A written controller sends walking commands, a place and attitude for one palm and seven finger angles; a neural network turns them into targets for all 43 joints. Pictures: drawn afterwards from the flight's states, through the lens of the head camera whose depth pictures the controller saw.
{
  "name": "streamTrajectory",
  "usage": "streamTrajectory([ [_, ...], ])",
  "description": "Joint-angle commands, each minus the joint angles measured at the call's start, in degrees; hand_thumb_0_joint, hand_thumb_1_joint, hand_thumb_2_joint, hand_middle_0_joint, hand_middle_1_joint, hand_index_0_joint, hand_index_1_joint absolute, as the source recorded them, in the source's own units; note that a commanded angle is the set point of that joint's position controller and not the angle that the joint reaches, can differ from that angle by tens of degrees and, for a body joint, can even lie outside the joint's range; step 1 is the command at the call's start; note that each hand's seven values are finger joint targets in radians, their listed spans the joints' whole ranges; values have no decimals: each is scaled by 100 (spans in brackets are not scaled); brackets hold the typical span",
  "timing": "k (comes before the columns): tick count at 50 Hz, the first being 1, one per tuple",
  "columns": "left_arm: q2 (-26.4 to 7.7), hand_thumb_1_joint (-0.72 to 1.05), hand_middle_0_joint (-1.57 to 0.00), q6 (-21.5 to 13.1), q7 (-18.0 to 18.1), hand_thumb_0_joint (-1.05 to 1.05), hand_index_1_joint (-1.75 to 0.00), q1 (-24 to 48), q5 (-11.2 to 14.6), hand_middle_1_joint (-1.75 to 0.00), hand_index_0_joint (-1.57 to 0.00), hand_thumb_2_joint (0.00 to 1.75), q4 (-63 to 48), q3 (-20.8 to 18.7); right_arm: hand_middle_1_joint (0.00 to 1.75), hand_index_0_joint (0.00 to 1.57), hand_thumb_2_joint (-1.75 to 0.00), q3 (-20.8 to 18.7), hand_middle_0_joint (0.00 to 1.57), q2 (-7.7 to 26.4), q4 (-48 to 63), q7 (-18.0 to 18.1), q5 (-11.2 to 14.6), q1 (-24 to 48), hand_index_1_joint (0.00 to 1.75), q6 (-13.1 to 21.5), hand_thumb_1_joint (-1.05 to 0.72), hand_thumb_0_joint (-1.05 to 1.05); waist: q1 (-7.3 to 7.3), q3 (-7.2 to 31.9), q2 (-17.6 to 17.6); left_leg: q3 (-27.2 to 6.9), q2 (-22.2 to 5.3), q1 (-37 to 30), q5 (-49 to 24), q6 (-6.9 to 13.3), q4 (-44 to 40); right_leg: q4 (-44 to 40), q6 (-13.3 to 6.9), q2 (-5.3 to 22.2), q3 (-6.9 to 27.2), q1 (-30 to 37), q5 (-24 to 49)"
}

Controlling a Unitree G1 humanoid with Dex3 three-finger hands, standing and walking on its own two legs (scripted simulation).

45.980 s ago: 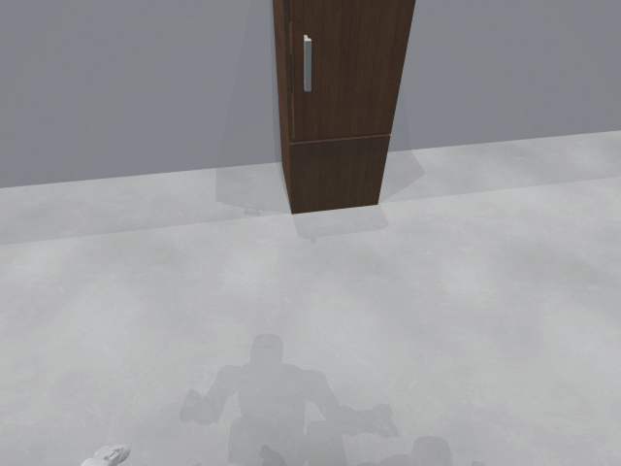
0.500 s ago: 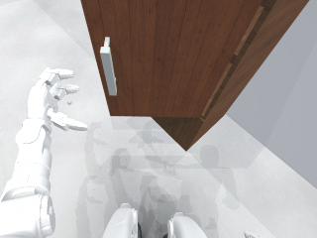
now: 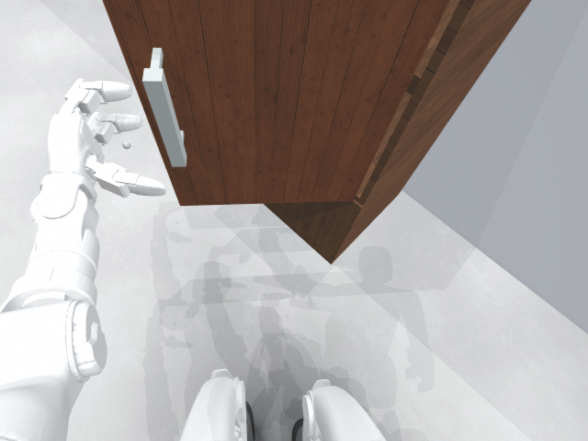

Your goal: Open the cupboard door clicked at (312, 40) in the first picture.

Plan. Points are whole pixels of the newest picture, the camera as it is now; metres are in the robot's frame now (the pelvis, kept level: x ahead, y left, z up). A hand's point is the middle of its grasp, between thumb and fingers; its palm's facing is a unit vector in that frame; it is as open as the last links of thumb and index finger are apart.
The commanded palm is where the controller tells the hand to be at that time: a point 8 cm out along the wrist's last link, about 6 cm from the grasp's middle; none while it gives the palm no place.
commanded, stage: move the hooked fingers beside the handle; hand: left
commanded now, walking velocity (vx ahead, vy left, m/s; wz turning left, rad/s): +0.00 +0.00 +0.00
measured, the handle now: (169, 113) +0.54 +0.15 +0.06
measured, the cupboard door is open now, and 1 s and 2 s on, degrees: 48 48 48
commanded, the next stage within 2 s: slide the fingers in behind the handle in 0.96 s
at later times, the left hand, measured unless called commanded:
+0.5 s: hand (115, 151) +0.48 +0.21 +0.06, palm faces +0.03 -1.00 -0.01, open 14.0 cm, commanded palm +0.46 +0.25 +0.05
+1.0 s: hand (111, 151) +0.49 +0.22 +0.05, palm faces +0.03 -1.00 +0.00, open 14.0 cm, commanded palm +0.46 +0.25 +0.06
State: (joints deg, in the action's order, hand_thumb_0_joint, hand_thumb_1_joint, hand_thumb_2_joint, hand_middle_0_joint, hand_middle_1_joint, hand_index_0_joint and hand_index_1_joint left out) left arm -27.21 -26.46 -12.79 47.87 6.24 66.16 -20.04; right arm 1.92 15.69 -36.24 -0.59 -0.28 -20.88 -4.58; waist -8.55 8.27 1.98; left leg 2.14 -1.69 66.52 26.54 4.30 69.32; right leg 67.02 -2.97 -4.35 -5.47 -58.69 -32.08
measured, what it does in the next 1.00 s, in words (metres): stands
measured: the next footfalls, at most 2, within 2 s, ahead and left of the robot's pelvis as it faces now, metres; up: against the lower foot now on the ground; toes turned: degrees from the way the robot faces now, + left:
none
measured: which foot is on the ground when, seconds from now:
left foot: down 0.00-1.00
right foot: down 0.00-1.00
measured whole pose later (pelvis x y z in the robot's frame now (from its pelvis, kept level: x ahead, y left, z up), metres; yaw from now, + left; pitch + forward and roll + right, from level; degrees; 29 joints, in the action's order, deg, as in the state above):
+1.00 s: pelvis +0.00 +0.01 +0.00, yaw -1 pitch +24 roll -5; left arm -27.4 -27.1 -14.6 44.9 7.9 63.1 -20.6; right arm 1.9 15.0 -36.0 -0.8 -0.1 -21.5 -5.1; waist -8.2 8.4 1.8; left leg 1.9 -1.8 66.7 27.2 4.9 69.7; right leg 66.2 -2.3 -4.7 -5.4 -58.3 -32.0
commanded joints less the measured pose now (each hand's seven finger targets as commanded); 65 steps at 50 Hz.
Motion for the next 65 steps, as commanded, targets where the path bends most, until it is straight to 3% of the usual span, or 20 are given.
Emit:
streamTrajectory([
  [1, -1559, -50, -30, -360, 51, 0, -120, 2159, 78, -120, -30, 30, -1200, -491, 30, 20, -90, -390, 20, 1093, 386, 92, -12, -883, 30, 70, -90, 0, 47, 2825, 667, -820, -42, -3045, -1911, -203, -658, -869, 106, 11, 438, 176, 1693],
  [4, -1565, -50, -30, -488, 52, 0, -120, 1884, 65, -120, -30, 30, -1638, -505, 30, 20, -90, -386, 20, 1015, 466, 37, -8, -843, 30, 15, -90, 0, 187, 3233, 813, -751, -47, -3310, -2428, -234, -652, -830, 114, 1, 462, 521, 2174],
  [7, -1595, -50, -30, -476, 6, 0, -120, 1517, 94, -120, -30, 30, -1610, -554, 30, 20, -90, -395, 20, 1005, 496, 16, 32, -831, 30, -19, -90, 0, 205, 3014, 537, -648, -24, -2991, -2285, -194, -659, -913, 153, -19, 526, 805, 2304],
  [10, -1686, -50, -30, -305, -62, 0, -120, 1560, 118, -120, -30, 30, -1335, -547, 30, 20, -90, -377, 20, 1011, 484, 62, 87, -818, 30, -57, -90, 0, 55, 2355, 221, -540, 4, -2271, -1623, -130, -705, -1089, 209, 8, 646, 994, 2046],
  [12, -1578, -50, -30, -329, -133, 0, -120, 1840, 171, -120, -30, 30, -1420, -433, 30, 20, -90, -364, 20, 993, 454, 87, 108, -795, 30, -23, -90, 0, -4, 2356, 350, -539, 10, -2322, -1510, -123, -683, -1116, 210, 19, 683, 885, 1928],
  [13, -1806, -50, -30, -337, -148, 0, -120, 1750, 180, -120, -30, 30, -1370, -626, 30, 20, -90, -383, 20, 1034, 434, 110, 102, -810, 30, -4, -90, 0, 47, 2338, 364, -560, -7, -2332, -1510, -135, -689, -1117, 185, 13, 676, 880, 1874],
  [16, -1279, -50, -30, -515, -281, 0, -120, 2188, 285, -120, -30, 30, -1700, -154, 30, 20, -90, -367, 20, 956, 380, 109, 109, -759, 30, 66, -90, 0, -117, 2472, 665, -616, -10, -2748, -1651, -134, -642, -1106, 164, 1, 660, 587, 1905],
  [18, -1394, -50, -30, -557, -331, 0, -120, 2145, 276, -120, -30, 30, -1634, -210, 30, 20, -90, -394, 20, 1012, 273, 116, 93, -760, 30, 86, -90, 0, -80, 2606, 781, -685, -36, -2972, -1769, -173, -626, -1065, 146, -6, 616, 450, 1877],
  [21, -1157, -50, -30, -431, -419, 0, -120, 2090, 311, -120, -30, 30, -1284, -8, 30, 20, -90, -379, 20, 1018, 221, 113, 105, -787, 30, 97, -90, 0, -157, 2403, 738, -736, -31, -2955, -1727, -166, -620, -1051, 130, -16, 542, 224, 1753],
  [24, -1277, -50, -30, -190, -384, 0, -120, 2041, 273, -120, -30, 30, -959, -83, 30, 20, -90, -377, 20, 1074, 259, 129, 114, -766, 30, 73, -90, 0, -162, 2195, 509, -735, -33, -2666, -1494, -141, -609, -1072, 155, 11, 542, 143, 1564],
  [32, -1993, -50, -30, -572, -82, 0, -120, 2155, 151, -120, -30, 30, -1832, -710, 30, 20, -90, -374, 20, 1060, 420, 89, 36, -715, 30, 117, -90, 0, 168, 3337, 1049, -755, -55, -3270, -2369, -217, -499, -764, 109, -25, 526, 454, 2149],
  [36, -1403, -50, -30, -450, -142, 0, -120, 2083, 159, -120, -30, 30, -1460, -281, 30, 20, -90, -370, 20, 1036, 360, 54, 54, -780, 30, 57, -90, 0, -46, 2807, 849, -833, -79, -3329, -2192, -223, -601, -879, 122, -60, 405, 155, 1920],
  [37, -1536, -50, -30, -358, -165, 0, -120, 1887, 138, -120, -30, 30, -1291, -372, 30, 20, -90, -388, 20, 1095, 338, 71, 66, -792, 30, 25, -90, 0, -19, 2744, 674, -834, -100, -3235, -2110, -227, -635, -909, 137, -52, 407, 168, 1875],
  [40, -1290, -50, -30, -103, -311, 0, -120, 1733, 213, -120, -30, 30, -973, -162, 30, 20, -90, -377, 20, 1085, 379, 91, 110, -804, 30, -16, -90, 0, -119, 2333, 339, -759, -52, -2765, -1751, -166, -687, -1034, 165, -38, 444, 302, 1768],
  [42, -1453, -50, -30, -151, -325, 0, -120, 1826, 250, -120, -30, 30, -1059, -328, 30, 20, -90, -365, 20, 1087, 373, 111, 94, -814, 30, 7, -90, 0, -33, 2411, 461, -772, -53, -2819, -1822, -177, -667, -975, 134, -33, 433, 253, 1771],
  [44, -1243, -50, -30, -263, -312, 0, -120, 2129, 268, -120, -30, 30, -1271, -152, 30, 20, -90, -372, 20, 1064, 354, 104, 75, -791, 30, 22, -90, 0, -96, 2376, 642, -871, -81, -3040, -1771, -212, -700, -954, 113, -27, 377, -49, 1566],
  [48, -1091, -50, -30, -614, -161, 0, -120, 2213, 232, -120, -30, 30, -1707, -93, 30, 20, -90, -432, 20, 1064, 306, 63, 16, -800, 30, 59, -90, 0, -19, 2833, 1090, -1141, -184, -3948, -2117, -363, -794, -844, 54, -40, 261, -512, 1479],
  [51, -1350, -50, -30, -608, -33, 0, -120, 2075, 176, -120, -30, 30, -1564, -345, 30, 20, -90, -442, 20, 1108, 273, 56, -10, -869, 30, 44, -90, 0, 25, 2848, 942, -1163, -171, -3879, -2155, -364, -811, -818, 45, -49, 232, -387, 1495],
  [55, -989, -50, -30, -428, 53, 0, -120, 1939, 94, -120, -30, 30, -1401, -66, 30, 20, -90, -434, 20, 1077, 345, 25, 6, -805, 30, -27, -90, 0, 6, 2622, 821, -1140, -158, -3737, -1889, -361, -926, -898, 75, -25, 207, -364, 1403],
  [65, -502, -50, -30, -637, 381, 0, -120, 2392, -38, -120, -30, 30, -1252, 316, 30, 20, -90, -462, 20, 1086, 267, -17, -60, -744, 30, 2, -90, 0, -170, 2329, 785, -1398, -196, -3732, -1227, -416, -1010, -812, 74, 11, 193, -861, 1101],
])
